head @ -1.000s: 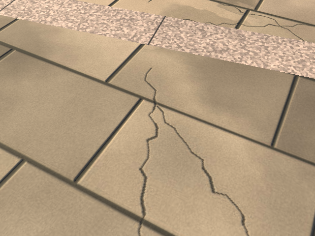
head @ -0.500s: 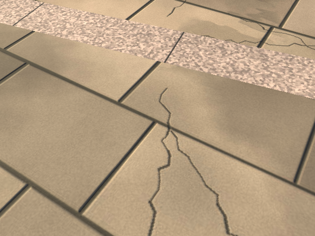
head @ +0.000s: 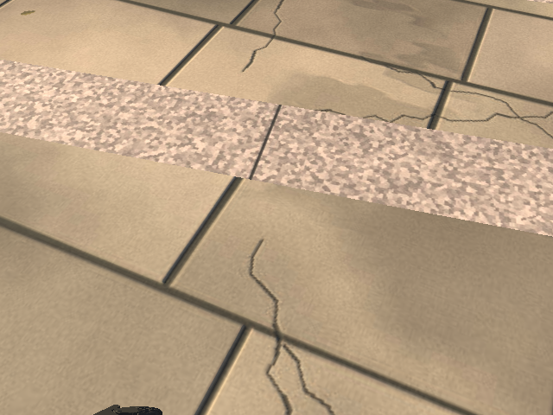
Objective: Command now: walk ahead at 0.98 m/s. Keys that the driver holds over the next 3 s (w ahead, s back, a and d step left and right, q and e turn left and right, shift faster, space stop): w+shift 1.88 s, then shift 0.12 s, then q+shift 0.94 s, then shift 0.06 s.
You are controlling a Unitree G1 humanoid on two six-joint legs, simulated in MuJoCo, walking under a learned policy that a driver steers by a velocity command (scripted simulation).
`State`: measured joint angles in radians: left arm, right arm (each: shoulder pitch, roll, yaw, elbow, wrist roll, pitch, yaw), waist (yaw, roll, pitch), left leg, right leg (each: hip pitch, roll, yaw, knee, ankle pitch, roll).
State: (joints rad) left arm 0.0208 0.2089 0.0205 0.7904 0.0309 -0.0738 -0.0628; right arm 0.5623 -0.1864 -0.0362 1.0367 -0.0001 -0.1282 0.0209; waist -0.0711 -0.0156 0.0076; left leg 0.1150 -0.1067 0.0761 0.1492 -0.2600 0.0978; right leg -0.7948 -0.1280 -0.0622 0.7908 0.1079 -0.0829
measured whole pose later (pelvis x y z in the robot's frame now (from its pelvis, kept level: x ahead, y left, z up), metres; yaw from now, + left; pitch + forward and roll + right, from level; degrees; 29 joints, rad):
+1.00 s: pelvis +0.97 +0.03 -0.01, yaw +0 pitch +2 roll +1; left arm -0.05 0.23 -0.02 0.74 0.03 -0.08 -0.06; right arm 0.56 -0.22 -0.03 1.03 0.00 -0.13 0.02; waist -0.10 -0.01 0.04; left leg 0.25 -0.09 0.05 0.04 -0.32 0.07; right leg -0.71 -0.08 -0.09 0.59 0.14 -0.10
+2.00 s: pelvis +1.96 +0.02 -0.03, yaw +0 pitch +2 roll +1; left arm -0.04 0.24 -0.02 0.74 0.06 -0.11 -0.04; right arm 0.52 -0.24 -0.03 1.03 -0.01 -0.11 0.00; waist -0.08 -0.02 0.05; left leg 0.23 -0.05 0.06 0.34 -0.43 0.04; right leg -0.56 -0.01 -0.09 0.47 0.09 -0.12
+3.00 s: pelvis +2.29 +0.02 +0.00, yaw +47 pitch +2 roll -1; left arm 0.14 0.31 0.10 0.78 0.02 -0.01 0.02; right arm 0.15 -0.35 -0.11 0.54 0.02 0.05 -0.02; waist 0.01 0.04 0.02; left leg -0.54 -0.17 -0.21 0.94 -0.42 -0.01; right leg -0.31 0.04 0.06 0.47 -0.19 0.00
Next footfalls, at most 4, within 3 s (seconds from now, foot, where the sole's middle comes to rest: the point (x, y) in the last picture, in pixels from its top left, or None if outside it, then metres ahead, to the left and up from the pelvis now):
0.14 right None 0.36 -0.09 -0.77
0.62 left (234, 298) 0.82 0.09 -0.77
1.08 right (278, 176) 1.27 -0.06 -0.77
1.54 left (224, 93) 1.73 0.12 -0.77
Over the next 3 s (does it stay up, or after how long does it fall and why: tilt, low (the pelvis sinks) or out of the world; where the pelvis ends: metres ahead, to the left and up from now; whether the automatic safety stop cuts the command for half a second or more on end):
stays up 2.29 0.02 0.00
